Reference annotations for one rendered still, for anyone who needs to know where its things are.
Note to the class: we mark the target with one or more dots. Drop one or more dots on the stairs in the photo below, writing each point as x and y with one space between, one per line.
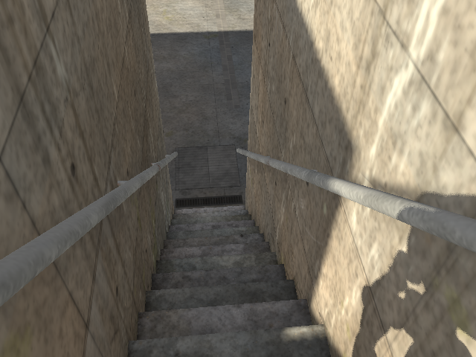
218 291

